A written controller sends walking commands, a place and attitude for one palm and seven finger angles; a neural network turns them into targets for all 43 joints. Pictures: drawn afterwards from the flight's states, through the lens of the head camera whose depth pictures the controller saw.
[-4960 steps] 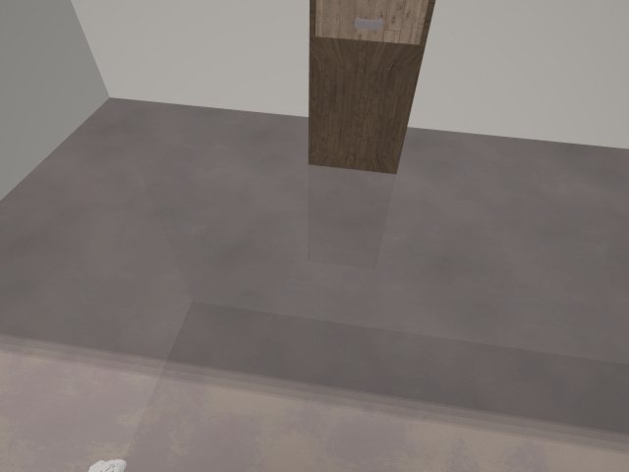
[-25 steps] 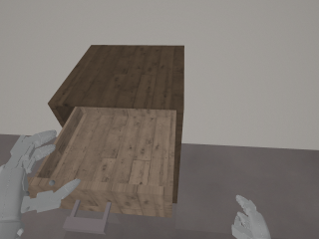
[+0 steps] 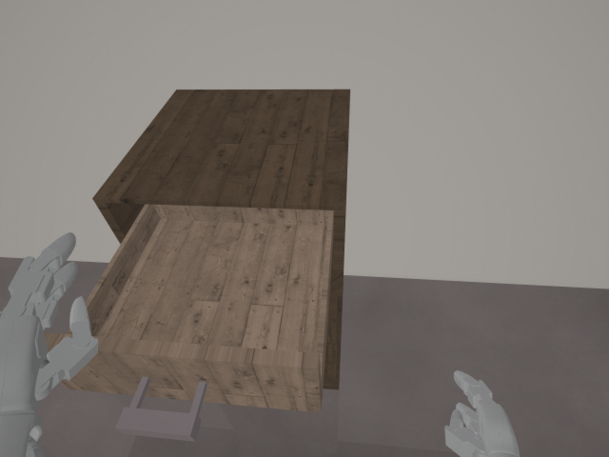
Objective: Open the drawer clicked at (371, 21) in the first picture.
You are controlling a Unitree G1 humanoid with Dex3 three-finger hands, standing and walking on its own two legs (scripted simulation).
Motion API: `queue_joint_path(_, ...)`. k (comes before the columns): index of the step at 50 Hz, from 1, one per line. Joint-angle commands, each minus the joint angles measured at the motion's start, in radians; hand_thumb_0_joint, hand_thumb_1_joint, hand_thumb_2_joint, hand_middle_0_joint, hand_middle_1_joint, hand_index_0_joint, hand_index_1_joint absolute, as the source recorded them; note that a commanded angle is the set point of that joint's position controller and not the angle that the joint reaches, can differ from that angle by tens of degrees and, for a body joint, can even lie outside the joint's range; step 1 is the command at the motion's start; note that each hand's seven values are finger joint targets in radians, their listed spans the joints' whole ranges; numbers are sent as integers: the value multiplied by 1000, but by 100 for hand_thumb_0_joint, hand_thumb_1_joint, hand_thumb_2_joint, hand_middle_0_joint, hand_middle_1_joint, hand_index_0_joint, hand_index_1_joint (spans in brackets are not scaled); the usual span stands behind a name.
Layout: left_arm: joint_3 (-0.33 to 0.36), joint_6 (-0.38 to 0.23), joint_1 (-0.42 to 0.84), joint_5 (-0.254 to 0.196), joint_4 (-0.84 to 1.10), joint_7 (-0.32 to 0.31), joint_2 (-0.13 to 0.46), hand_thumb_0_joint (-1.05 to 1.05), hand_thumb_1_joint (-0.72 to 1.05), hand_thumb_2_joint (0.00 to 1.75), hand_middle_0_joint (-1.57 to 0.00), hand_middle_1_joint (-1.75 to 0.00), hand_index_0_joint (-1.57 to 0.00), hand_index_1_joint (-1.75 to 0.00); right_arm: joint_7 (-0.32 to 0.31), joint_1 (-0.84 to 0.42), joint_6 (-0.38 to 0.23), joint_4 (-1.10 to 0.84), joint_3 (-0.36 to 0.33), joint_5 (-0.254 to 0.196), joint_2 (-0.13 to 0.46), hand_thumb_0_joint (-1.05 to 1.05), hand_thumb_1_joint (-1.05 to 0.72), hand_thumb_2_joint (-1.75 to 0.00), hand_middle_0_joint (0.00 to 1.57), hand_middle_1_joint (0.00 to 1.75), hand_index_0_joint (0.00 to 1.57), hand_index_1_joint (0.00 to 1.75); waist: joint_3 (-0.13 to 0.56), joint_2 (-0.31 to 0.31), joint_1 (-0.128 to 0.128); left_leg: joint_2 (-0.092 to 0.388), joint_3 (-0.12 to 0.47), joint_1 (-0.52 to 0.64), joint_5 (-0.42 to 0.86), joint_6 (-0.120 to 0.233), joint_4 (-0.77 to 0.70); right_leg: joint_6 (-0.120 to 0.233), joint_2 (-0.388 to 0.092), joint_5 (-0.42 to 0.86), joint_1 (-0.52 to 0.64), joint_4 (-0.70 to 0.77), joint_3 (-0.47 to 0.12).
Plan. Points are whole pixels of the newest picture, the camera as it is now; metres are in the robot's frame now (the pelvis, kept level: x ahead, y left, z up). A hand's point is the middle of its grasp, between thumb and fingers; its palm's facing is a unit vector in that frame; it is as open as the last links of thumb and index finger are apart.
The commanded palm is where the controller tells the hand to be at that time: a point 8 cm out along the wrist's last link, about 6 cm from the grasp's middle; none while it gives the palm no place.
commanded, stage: step back with the hand held close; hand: left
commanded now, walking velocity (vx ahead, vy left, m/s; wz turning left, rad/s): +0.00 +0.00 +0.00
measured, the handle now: (166, 405) +0.19 +0.23 -0.05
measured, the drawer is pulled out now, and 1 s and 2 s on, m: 0.28 0.28 0.28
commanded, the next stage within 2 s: stop stepping back and stand still in 1.46 s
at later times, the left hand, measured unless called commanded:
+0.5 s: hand (74, 355) +0.17 +0.25 +0.14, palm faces +0.22 -0.82 -0.53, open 7.4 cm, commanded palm +0.10 +0.30 +0.17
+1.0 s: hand (10, 405) +0.12 +0.28 +0.15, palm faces +0.32 -0.84 -0.44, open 7.4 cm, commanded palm +0.05 +0.32 +0.17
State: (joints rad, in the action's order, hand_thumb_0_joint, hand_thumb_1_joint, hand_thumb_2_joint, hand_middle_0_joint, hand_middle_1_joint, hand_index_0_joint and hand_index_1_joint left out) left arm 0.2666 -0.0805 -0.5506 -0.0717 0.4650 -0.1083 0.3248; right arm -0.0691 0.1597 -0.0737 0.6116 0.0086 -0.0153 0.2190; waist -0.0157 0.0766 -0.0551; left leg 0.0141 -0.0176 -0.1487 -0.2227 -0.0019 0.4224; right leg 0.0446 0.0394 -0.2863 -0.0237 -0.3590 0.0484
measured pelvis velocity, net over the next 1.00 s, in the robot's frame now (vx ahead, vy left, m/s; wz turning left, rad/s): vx -0.09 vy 0.04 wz -0.01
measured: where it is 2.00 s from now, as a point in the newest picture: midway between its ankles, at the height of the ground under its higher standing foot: outside the picture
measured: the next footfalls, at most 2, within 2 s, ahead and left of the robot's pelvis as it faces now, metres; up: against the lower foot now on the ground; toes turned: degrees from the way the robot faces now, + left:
right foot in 1.28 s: -0.21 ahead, -0.12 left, +0.00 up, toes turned +0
left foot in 1.48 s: -0.08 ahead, +0.11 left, +0.00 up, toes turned -3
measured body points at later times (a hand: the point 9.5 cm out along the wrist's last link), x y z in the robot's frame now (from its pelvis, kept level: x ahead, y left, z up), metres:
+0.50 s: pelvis -0.03 +0.02 -0.01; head +0.02 +0.03 +0.44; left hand +0.15 +0.29 +0.17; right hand +0.15 -0.23 -0.09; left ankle +0.01 +0.12 -0.74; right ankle -0.05 -0.09 -0.74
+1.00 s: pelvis -0.09 +0.04 -0.02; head -0.04 +0.07 +0.43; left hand +0.10 +0.32 +0.18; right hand +0.09 -0.20 -0.09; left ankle +0.01 +0.12 -0.74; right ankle -0.07 -0.09 -0.73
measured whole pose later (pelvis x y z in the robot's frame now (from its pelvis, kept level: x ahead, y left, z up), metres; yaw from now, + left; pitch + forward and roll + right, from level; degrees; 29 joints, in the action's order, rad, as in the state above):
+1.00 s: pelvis -0.09 +0.04 -0.02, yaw +0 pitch +1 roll -3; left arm 0.39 -0.20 -0.62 -0.05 0.68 -0.15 0.41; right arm -0.06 0.17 -0.06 0.58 -0.01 -0.01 0.19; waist -0.06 -0.01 0.01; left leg 0.00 -0.02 -0.47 -0.18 0.06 0.62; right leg 0.00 0.03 -0.38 -0.39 -0.70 0.04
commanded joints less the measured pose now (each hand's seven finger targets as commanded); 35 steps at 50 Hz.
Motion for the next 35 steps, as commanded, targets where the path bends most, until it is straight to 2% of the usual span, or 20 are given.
queue_joint_path(1,131,-66,52,-2,194,-21,167,0,90,90,-20,-30,-20,-30,-12,-142,-57,-157,-31,2,96,0,-90,-90,20,30,20,30,60,-20,-4,14,3,141,221,30,-15,-32,-62,278,-148,88,-20)
queue_joint_path(3,128,-68,49,-4,193,-21,165,0,90,90,-20,-30,-20,-30,-12,-144,-58,-160,-33,1,97,0,-90,-90,20,30,20,30,64,-41,-6,16,3,144,224,33,-14,-33,-62,280,-149,86,-21)
queue_joint_path(4,272,-108,193,1,323,-24,317,0,90,90,-20,-30,-20,-30,-5,-113,-40,-208,-29,-7,109,0,-90,-90,20,30,20,30,-38,-70,25,28,28,55,163,49,34,-43,-116,356,-262,132,-131)
queue_joint_path(5,281,-134,211,5,316,-20,329,0,90,90,-20,-30,-20,-30,-6,-109,-36,-192,-29,-4,97,0,-90,-90,20,30,20,30,-27,-60,32,22,41,42,132,43,53,-31,-147,387,-263,131,-147)
queue_joint_path(6,208,-129,75,12,199,-10,224,0,90,90,-20,-30,-20,-30,-4,-104,-23,-176,-32,4,95,0,-90,-90,20,30,20,30,-14,-124,38,23,45,36,148,44,62,-37,-141,383,-257,114,-116)
queue_joint_path(8,154,-124,-10,15,196,3,166,0,90,90,-20,-30,-20,-30,2,-112,-8,-202,-44,-2,112,0,-90,-90,20,30,20,30,65,-106,39,31,30,37,196,49,68,-53,-149,418,-212,71,-102)
queue_joint_path(10,170,-127,-42,15,237,1,187,0,90,90,-20,-30,-20,-30,2,-127,-1,-219,-52,-6,119,0,-90,-90,20,30,20,30,113,-70,36,41,22,46,249,48,61,-57,-151,439,-206,38,-103)
queue_joint_path(13,198,-127,-106,15,273,-5,205,0,90,90,-20,-30,-20,-30,3,-120,23,-233,-64,-10,115,0,-90,-90,20,30,20,30,176,-101,39,63,29,31,345,50,72,-57,-143,470,-168,-12,-84)
queue_joint_path(15,225,-130,-107,14,319,-13,242,0,90,90,-20,-30,-20,-30,-3,-128,29,-240,-66,-13,116,0,-90,-90,20,30,20,30,193,-70,41,68,34,24,376,47,70,-51,-146,469,-170,-36,-88)
queue_joint_path(17,230,-129,-136,10,332,-20,236,0,90,90,-20,-30,-20,-30,-4,-115,38,-249,-71,-15,113,0,-90,-90,20,30,20,30,202,-72,43,81,48,3,405,48,69,-48,-136,442,-160,-61,-73)
queue_joint_path(19,244,-133,-148,7,359,-26,247,0,90,90,-20,-30,-20,-30,-6,-111,39,-254,-73,-16,110,0,-90,-90,20,30,20,30,209,-43,44,91,57,-11,430,49,69,-46,-130,430,-160,-81,-66)
queue_joint_path(20,262,-135,-142,10,393,-32,274,0,90,90,-20,-30,-20,-30,-9,-111,37,-253,-73,-14,114,0,-90,-90,20,30,20,30,229,-28,42,97,65,-7,445,49,63,-45,-126,419,-154,-96,-63)
queue_joint_path(21,250,-135,-164,8,381,-34,251,0,90,90,-20,-30,-20,-30,-8,-102,38,-250,-73,-12,108,0,-90,-90,20,30,20,30,230,-25,42,101,72,-13,438,52,60,-47,-114,384,-159,-104,-50)
queue_joint_path(25,254,-133,-170,5,380,-39,248,0,90,90,-20,-30,-20,-30,-8,-103,20,-246,-73,-11,113,0,-90,-90,20,30,20,30,191,17,43,135,113,-95,316,58,8,-45,-95,232,-177,-137,-44)
queue_joint_path(28,247,-139,-166,4,379,-41,235,0,90,90,-20,-30,-20,-30,-5,-98,4,-245,-70,-10,115,0,-90,-90,20,30,20,30,159,41,47,164,138,-213,138,73,-37,-47,-84,123,-154,-180,-39)
queue_joint_path(33,239,-153,-135,7,412,-45,221,0,90,90,-20,-30,-20,-30,-4,-81,-29,-247,-61,-11,121,0,-90,-90,20,30,20,30,125,40,55,172,162,-347,-148,78,-71,-45,-80,68,-131,-208,-50)
queue_joint_path(35,253,-161,-117,11,427,-51,238,0,90,90,-20,-30,-20,-30,-6,-73,-38,-241,-63,-10,123,0,-90,-90,20,30,20,30,124,28,58,157,158,-362,-212,75,-54,-40,-88,67,-138,-187,-70)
